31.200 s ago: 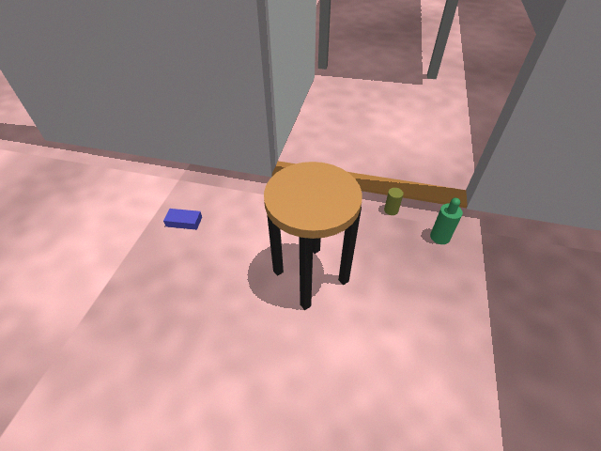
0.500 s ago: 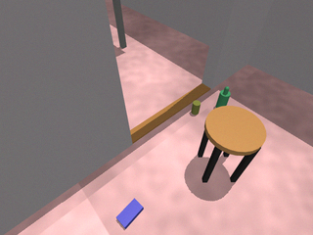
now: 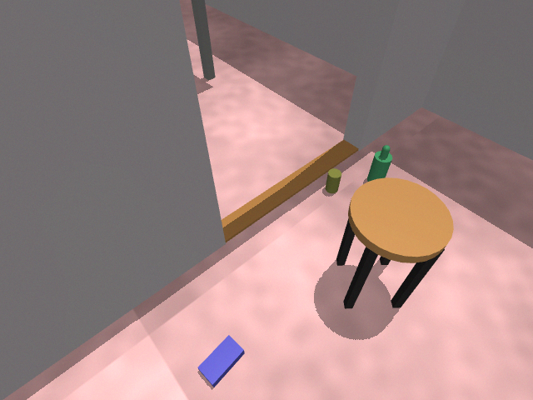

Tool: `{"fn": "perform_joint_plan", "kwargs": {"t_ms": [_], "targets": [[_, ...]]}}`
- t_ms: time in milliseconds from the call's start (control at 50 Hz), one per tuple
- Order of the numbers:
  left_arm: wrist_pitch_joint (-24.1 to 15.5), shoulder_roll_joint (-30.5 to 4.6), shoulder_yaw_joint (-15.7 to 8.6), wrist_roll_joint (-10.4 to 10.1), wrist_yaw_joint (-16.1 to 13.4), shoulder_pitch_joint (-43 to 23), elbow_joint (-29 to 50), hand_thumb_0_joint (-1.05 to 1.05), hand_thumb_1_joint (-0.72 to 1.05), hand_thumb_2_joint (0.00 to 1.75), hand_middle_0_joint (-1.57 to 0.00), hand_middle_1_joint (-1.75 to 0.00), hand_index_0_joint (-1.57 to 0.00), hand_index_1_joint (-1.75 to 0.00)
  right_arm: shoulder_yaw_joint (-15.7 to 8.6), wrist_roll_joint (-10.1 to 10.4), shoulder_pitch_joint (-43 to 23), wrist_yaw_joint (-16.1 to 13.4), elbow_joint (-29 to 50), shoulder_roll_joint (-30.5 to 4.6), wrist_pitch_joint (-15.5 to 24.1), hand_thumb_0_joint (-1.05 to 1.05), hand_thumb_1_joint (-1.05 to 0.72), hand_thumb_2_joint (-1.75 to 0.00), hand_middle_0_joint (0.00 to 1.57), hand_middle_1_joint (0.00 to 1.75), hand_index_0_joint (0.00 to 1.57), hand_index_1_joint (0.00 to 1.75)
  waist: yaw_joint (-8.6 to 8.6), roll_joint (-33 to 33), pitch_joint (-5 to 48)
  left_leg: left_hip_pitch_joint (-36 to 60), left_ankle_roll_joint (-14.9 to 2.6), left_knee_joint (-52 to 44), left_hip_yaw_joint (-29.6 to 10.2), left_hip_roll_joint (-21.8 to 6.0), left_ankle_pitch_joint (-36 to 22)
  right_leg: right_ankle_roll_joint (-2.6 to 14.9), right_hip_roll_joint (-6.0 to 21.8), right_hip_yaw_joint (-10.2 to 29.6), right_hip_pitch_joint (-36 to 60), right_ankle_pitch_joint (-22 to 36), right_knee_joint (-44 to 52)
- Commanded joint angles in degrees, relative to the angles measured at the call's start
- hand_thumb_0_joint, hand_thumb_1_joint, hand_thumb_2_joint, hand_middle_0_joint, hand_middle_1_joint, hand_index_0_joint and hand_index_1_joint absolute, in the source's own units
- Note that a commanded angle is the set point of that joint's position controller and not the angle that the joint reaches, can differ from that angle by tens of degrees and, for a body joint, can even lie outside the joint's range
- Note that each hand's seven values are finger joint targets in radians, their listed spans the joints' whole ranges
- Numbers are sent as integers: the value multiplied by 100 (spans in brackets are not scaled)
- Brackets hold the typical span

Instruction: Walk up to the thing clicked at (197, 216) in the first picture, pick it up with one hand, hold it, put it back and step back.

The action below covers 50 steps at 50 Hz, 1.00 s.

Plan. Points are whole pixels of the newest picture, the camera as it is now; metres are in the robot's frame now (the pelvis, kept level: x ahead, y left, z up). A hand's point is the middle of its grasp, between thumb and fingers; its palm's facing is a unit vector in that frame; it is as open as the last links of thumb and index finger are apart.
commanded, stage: stand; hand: left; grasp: from above
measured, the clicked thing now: (221, 360) +0.37 +0.18 -0.76
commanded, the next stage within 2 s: rise first in 0.20 s
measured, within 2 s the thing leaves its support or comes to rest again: neither
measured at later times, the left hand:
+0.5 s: hand out of the picture +0.14 +0.25 -0.17, palm faces -0.02 -0.94 -0.34, open 8.5 cm
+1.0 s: hand out of the picture +0.11 +0.27 -0.26, palm faces -0.16 -0.79 -0.60, open 14.2 cm
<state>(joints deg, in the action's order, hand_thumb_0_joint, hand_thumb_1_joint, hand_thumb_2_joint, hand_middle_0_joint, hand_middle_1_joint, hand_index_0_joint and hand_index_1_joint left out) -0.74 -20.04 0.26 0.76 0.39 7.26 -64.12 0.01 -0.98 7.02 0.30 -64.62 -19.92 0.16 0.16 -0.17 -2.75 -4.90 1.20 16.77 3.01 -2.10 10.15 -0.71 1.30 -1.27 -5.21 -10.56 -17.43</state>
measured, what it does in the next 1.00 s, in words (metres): lowers itself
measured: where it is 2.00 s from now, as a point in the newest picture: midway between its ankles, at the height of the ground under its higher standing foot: outside the picture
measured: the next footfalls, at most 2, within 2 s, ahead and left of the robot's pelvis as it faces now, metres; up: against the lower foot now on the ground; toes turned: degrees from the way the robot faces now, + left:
none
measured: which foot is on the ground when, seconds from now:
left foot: down 0.00-1.00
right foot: down 0.00-1.00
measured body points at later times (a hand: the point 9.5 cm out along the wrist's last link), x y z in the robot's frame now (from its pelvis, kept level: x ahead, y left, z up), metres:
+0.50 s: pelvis -0.01 +0.00 -0.01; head +0.05 +0.00 +0.43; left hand +0.14 +0.30 -0.14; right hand +0.09 -0.27 -0.14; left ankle -0.01 +0.13 -0.75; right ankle -0.01 -0.12 -0.75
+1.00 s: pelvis -0.03 +0.01 -0.10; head +0.08 +0.02 +0.34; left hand +0.12 +0.30 -0.22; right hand +0.14 -0.24 -0.21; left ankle -0.01 +0.13 -0.75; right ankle -0.01 -0.12 -0.75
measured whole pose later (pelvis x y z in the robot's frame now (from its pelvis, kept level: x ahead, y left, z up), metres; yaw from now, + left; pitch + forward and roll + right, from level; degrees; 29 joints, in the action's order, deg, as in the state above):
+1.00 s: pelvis -0.03 +0.01 -0.10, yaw +1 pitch +19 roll -1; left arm 10.8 -13.9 -6.7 22.0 -11.0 7.9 -36.6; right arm -2.4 -0.4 10.4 -1.5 -35.2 -13.2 5.5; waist 0.5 -0.1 6.4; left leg -55.1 0.2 66.6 0.5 -2.5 30.1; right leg -1.2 2.4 -1.7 -53.8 -30.0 -65.2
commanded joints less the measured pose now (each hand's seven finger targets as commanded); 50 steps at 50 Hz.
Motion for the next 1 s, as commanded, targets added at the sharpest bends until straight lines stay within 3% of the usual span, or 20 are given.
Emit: {"fn": "perform_joint_plan", "kwargs": {"t_ms": [0, 280, 300, 320, 340, 360, 380, 400, 440, 460, 500, 560, 600, 640, 720, 780, 860, 920, 980], "targets": [[-103, -1250, -246, -20, -94, -174, 302, 0, 90, 90, -20, -30, -20, -30, -242, 37, -192, -74, 316, -1225, 147, 0, -90, -90, 20, 30, 20, 30, -8, 63, 411, 176, -203, -155, -530, -648, -883, 185, 678, 519, -47, 985, 214], [-100, -1252, -235, -10, -101, -169, 317, 0, 85, 95, -19, -32, -17, -33, -232, 33, -202, -79, 313, -1217, 149, 0, -92, -92, 20, 30, 20, 30, -4, 15, 423, 168, -194, -145, -521, -658, -986, 184, 684, 498, -17, 1121, 196], [-606, -170, -221, -287, -177, -2180, 2328, 0, 77, 97, -21, -40, -16, -41, 6, 432, -105, -190, 1885, -253, 419, 0, -92, -91, 20, 30, 20, 30, 671, -166, -120, -742, -183, 314, 77, 215, -166, 93, -75, 56, -1251, 582, -182], [-545, -551, -364, -255, -214, -2750, 1840, 0, 69, 95, -20, -48, -16, -49, -38, 434, 171, -246, 1598, -426, 406, 0, -86, -89, 20, 30, 20, 30, 458, 130, 232, -678, -216, 403, 42, 210, -98, 66, -49, -9, -923, 407, -203], [-269, -915, -631, -160, -232, -1670, 714, 0, 61, 95, -18, -56, -14, -57, -94, 433, 361, -280, 1514, -576, 335, 0, -86, -89, 20, 30, 20, 30, 357, 189, 66, -868, -219, 469, 47, 270, 73, 125, -98, -64, -1000, 103, -230], [-187, -1001, -731, -57, -163, -1330, 516, 0, 53, 93, -17, -63, -14, -65, -191, 415, 394, -271, 1704, -602, 279, 0, -86, -89, 20, 30, 20, 30, 174, 207, 62, -1055, -206, 634, 62, 230, 5, 136, -112, -93, -1128, 67, -377], [-187, -1226, -801, 101, -129, -1749, 676, 0, 45, 94, -12, -71, -10, -73, -269, 356, 453, -298, 1813, -629, 295, 0, -84, -89, 20, 30, 20, 30, 198, 306, 484, -1094, -224, 836, 36, 241, -127, 134, -117, -78, -1162, 191, -546], [-222, -1494, -1001, 224, -108, -1768, 712, 0, 37, 95, -9, -79, -9, -80, -353, 346, 583, -329, 1868, -615, 335, 0, -84, -88, 20, 30, 20, 30, 133, 223, 861, -1083, -212, 990, -1, 234, -335, 126, -99, -52, -1123, 467, -759], [-103, -1208, -1032, 710, 34, -851, 120, 0, 21, 95, -4, -95, -7, -92, -486, 231, 809, -252, 2062, -561, 366, 0, -90, -90, 20, 30, 20, 30, 43, 166, 1319, -1430, -182, 1509, -51, 283, -699, 158, -82, -82, -1265, 780, -1301], [-64, -1089, -1050, 859, 66, -558, 155, 0, 13, 98, -1, -101, -4, -98, -538, 209, 875, -215, 2191, -531, 371, 0, -90, -90, 20, 30, 20, 30, -115, 164, 1541, -1515, -158, 1685, -56, 313, -893, 169, -90, -88, -1246, 903, -1506], [13, -1149, -1156, 994, -39, -643, 913, 0, -3, 98, -2, -104, -4, -101, -591, 214, 806, -184, 2550, -489, 372, 0, -88, -89, 20, 30, 20, 30, -243, -299, 2028, -1439, -88, 1787, -44, 345, -1020, 183, -101, -76, -1235, 942, -1706], [360, -602, -881, 1138, -272, -628, 1019, 0, -27, 98, -3, -107, -4, -105, -544, 244, 687, -118, 2887, -383, 365, 0, -85, -88, 20, 30, 20, 30, -128, -152, 1486, -1978, -54, 1937, -133, 263, -561, 191, -163, -168, -1878, 338, -1837], [504, -817, -988, 1216, -415, -864, 1423, 0, -43, 99, -4, -106, -4, -106, -579, 258, 556, -104, 3155, -408, 402, 0, -86, -89, 20, 30, 20, 30, -67, -99, 1532, -2174, -49, 2129, -184, 220, -217, 184, -187, -192, -2160, -57, -2012], [628, -605, -911, 1263, -494, -696, 1550, 0, -54, 99, -4, -105, -4, -105, -573, 240, 620, -74, 3276, -364, 463, 0, -84, -88, 20, 30, 20, 30, 8, 82, 1518, -2446, -72, 2381, -196, 193, -20, 165, -195, -196, -2437, -243, -2257], [631, -629, -1018, 1652, -731, -897, 2009, 0, -55, 100, -3, -104, -3, -104, -580, 149, 701, -96, 3349, -297, 641, 0, -83, -88, 20, 30, 20, 30, 48, -18, 1821, -3018, -74, 3142, -234, 153, 139, 171, -172, -140, -3222, -385, -3053], [681, -576, -1093, 1986, -989, -539, 2455, 0, -58, 103, -3, -103, -1, -104, -571, 115, 680, -114, 3475, -253, 739, 0, -83, -88, 20, 30, 20, 30, -15, -223, 2106, -3322, -54, 3528, -261, 138, 194, 202, -153, -106, -3689, -448, -3536], [894, -474, -1085, 2149, -1221, -196, 3106, 0, -56, 102, -3, -103, -1, -105, -573, 107, 615, -176, 3547, -200, 782, 0, -82, -88, 20, 30, 20, 30, 40, -363, 2377, -3459, -65, 3833, -298, 119, 178, 200, -133, -79, -3991, -422, -3857], [1097, -439, -1083, 2150, -1329, 50, 3568, 0, -55, 101, -3, -103, -1, -104, -597, 105, 567, -240, 3597, -188, 797, 0, -82, -88, 20, 30, 20, 30, 73, -330, 2590, -3623, -83, 4084, -356, 93, 130, 188, -128, -99, -4100, -393, -4054], [1233, -403, -861, 2396, -1440, -526, 3379, 0, -52, 100, -2, -104, -1, -104, -565, 90, 439, -328, 3502, -174, 820, 0, -80, -88, 20, 30, 20, 30, 282, -172, 2413, -4243, -138, 4498, -344, 107, 543, 176, -121, -65, -4546, -608, -4297]]}}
